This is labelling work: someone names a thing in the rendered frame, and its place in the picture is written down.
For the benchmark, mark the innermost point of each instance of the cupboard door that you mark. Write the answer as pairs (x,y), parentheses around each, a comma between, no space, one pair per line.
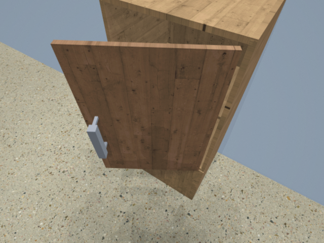
(157,104)

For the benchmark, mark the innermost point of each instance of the handle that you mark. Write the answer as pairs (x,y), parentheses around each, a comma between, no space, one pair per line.
(96,139)

